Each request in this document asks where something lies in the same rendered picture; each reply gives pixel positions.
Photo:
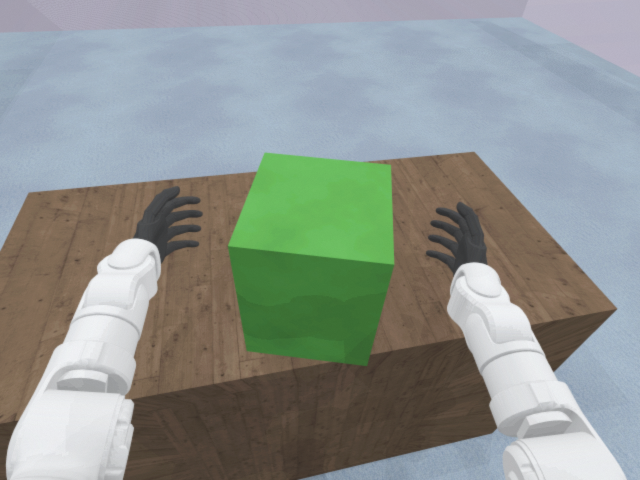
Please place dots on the left robot forearm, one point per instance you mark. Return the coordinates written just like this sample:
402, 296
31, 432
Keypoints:
97, 354

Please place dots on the pedestal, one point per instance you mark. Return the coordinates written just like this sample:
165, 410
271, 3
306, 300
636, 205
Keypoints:
205, 408

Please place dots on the robot right upper arm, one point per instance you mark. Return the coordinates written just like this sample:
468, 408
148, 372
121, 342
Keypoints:
571, 456

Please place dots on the right robot hand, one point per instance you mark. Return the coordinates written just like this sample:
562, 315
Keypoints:
470, 237

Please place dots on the carton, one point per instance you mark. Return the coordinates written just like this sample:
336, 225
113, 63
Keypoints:
312, 256

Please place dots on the right robot forearm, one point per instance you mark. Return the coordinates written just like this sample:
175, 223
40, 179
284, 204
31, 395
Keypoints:
527, 400

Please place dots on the robot left upper arm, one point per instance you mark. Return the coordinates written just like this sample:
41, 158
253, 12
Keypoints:
76, 435

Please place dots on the left robot hand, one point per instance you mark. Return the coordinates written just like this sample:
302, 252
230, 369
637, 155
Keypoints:
158, 216

